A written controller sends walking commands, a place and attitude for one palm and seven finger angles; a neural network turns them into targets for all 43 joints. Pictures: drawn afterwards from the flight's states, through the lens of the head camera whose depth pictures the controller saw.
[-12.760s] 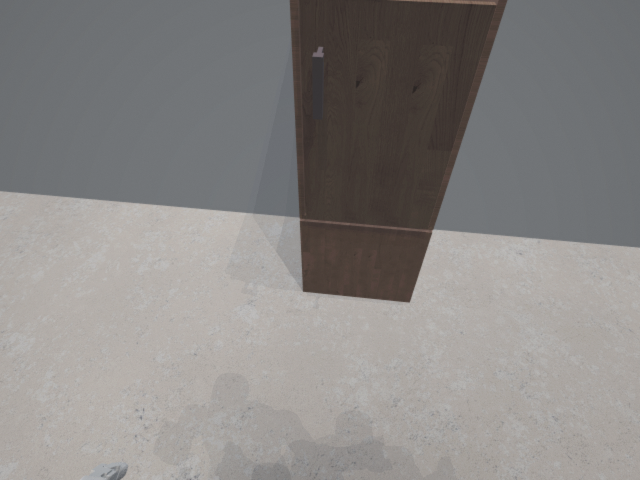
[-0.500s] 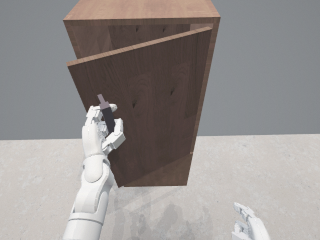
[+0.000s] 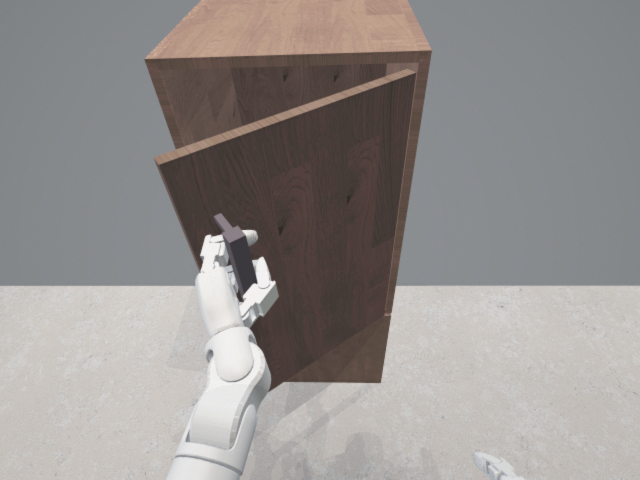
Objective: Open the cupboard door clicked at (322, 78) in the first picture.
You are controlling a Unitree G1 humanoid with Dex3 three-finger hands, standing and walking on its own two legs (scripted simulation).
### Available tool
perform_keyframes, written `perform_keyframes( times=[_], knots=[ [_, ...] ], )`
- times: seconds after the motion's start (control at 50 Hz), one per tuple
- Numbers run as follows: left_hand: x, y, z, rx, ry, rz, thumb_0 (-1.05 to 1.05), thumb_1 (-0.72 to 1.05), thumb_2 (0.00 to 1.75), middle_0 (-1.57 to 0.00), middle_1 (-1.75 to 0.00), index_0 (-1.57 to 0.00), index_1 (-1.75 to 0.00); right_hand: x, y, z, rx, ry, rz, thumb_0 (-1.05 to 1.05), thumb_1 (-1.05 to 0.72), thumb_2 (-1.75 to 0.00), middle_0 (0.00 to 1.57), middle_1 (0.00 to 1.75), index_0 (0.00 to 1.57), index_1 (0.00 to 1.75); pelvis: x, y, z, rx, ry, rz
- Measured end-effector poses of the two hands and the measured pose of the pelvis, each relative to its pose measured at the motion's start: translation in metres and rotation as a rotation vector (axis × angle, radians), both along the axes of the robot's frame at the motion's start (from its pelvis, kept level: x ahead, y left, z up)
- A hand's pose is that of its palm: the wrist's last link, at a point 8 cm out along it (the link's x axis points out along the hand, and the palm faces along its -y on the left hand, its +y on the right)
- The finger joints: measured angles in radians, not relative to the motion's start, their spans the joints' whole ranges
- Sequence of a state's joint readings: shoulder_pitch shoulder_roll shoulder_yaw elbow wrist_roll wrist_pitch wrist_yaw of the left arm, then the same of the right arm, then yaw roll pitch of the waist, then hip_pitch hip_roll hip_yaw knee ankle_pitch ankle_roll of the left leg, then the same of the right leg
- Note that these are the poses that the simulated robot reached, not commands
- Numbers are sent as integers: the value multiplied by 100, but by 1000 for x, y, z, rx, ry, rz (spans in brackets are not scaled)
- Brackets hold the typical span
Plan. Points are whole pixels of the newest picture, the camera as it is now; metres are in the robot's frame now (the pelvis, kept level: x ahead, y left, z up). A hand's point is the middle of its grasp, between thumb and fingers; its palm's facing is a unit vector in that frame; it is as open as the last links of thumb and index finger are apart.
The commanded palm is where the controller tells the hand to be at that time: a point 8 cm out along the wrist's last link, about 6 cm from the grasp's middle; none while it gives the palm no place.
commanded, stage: pull the door open along its arc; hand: left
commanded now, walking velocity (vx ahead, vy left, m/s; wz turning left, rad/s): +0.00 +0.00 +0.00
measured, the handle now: (237, 263) +0.36 +0.13 +0.10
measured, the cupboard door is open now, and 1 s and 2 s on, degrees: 37 42 46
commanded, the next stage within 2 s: open thumb and fingers to let go in 0.18 s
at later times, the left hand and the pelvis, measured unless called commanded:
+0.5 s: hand (280, 295) +0.31 +0.06 +0.11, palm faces +0.34 -0.94 -0.02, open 6.5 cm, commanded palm +0.26 +0.09 +0.10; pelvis +0.00 +0.01 +0.00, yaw +2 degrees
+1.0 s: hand (283, 295) +0.31 +0.06 +0.11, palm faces +0.35 -0.94 -0.01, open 14.3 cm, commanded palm +0.26 +0.09 +0.10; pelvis -0.02 +0.01 +0.00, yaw +1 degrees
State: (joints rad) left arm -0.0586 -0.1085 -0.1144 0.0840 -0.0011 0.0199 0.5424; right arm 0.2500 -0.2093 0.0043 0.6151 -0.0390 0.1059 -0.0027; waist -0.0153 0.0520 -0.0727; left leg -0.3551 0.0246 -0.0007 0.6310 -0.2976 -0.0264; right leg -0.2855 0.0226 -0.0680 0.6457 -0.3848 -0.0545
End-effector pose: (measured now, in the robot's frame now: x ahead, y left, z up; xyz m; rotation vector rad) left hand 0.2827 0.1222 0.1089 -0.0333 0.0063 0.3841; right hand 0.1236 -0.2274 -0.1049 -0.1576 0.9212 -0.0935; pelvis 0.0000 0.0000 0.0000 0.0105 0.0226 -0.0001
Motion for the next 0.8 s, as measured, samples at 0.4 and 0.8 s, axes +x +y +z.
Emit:
perform_keyframes(
  times=[0.4, 0.8],
  knots=[
    [-14, -18, 2, 40, 33, -44, 1, 66, 79, -37, -133, -40, -133, 77, 36, 31, 35, -190, 130, 1, -91, -90, 20, 30, 20, 30, -1, 5, -3, -13, -34, 25],
    [-11, -18, 0, 48, 21, -36, 0, -26, 40, -32, -121, -33, -121, 27, 37, 4, 43, -52, 96, 1, -91, -90, 20, 30, 20, 30, -13, 10, -5, -15, -15, 21]
  ],
)
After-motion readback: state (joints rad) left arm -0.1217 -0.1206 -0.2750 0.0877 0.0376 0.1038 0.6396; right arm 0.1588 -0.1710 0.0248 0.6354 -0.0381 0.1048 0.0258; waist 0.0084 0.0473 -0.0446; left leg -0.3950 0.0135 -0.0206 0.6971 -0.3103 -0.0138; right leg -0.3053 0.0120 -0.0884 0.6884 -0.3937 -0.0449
